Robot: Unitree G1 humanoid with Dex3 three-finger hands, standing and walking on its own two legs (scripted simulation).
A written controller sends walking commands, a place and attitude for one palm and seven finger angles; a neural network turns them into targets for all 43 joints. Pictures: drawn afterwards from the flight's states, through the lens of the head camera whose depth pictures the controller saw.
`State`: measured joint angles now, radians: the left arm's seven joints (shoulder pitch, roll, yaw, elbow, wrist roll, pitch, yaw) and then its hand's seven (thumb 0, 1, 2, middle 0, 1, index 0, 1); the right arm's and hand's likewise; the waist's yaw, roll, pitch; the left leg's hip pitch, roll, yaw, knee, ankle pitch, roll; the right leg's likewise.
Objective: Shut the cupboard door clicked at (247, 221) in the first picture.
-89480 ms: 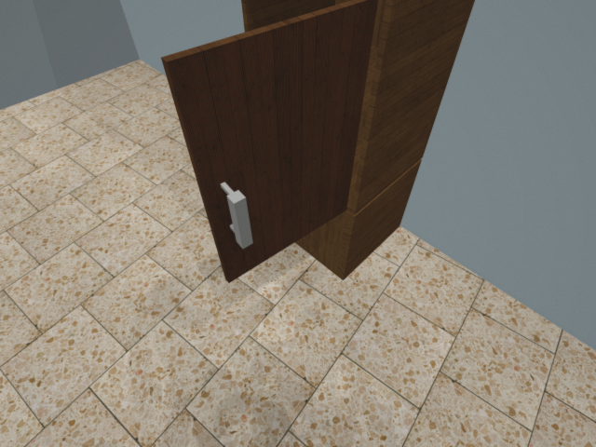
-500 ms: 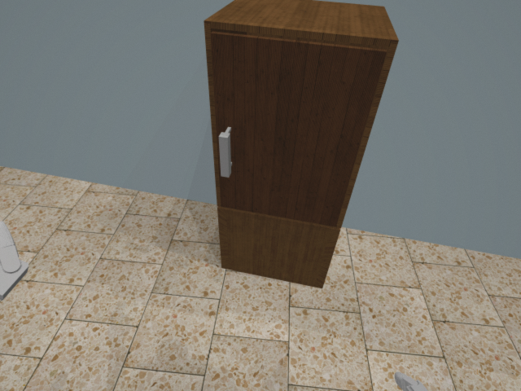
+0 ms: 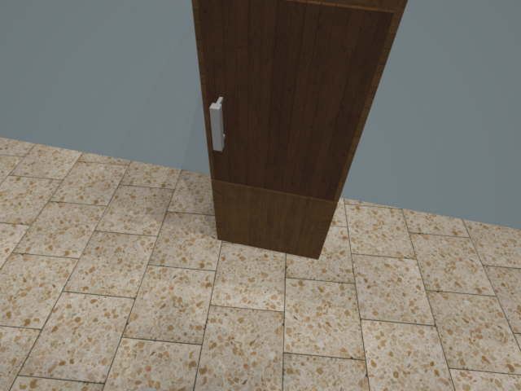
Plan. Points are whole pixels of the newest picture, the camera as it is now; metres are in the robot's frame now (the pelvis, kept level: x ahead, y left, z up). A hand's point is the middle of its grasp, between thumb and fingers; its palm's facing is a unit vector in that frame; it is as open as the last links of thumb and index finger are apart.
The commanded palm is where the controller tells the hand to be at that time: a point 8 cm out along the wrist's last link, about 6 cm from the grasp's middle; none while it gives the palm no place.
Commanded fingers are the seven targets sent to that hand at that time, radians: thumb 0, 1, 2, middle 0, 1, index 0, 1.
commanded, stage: let the arm hang, fingers relaxed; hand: left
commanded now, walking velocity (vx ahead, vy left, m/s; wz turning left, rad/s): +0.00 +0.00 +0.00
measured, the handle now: (219, 123) +0.81 +0.14 -0.07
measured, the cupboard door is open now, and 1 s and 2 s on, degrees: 0 0 0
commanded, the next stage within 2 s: look to check the result in 0.82 s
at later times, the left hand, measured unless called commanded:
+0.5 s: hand out of the picture -0.04 +0.18 -0.16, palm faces +0.05 -0.98 -0.19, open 7.3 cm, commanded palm none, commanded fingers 0.00 0.90 0.90 -0.20 -0.30 -0.20 -0.30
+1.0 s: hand out of the picture -0.04 +0.18 -0.16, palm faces +0.05 -0.98 -0.18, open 7.3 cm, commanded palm none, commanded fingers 0.00 0.90 0.90 -0.20 -0.30 -0.20 -0.30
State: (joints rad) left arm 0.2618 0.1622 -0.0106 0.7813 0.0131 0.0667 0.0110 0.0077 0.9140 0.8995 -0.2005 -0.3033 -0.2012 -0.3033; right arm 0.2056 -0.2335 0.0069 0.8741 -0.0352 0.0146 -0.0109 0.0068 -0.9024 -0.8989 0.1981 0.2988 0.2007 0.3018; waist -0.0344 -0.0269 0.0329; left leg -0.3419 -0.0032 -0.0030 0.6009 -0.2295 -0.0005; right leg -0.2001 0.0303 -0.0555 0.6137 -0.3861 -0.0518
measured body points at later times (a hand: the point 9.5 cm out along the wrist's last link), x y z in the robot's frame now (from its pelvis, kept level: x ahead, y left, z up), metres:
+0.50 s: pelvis +0.00 +0.01 +0.02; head -0.01 +0.01 +0.47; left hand -0.04 +0.23 -0.14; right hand -0.01 -0.20 -0.15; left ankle +0.06 +0.12 -0.73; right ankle -0.03 -0.08 -0.73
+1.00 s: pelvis +0.00 +0.01 +0.02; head +0.00 +0.02 +0.47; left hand -0.04 +0.23 -0.15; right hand -0.03 -0.19 -0.15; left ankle +0.06 +0.12 -0.73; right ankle -0.03 -0.08 -0.73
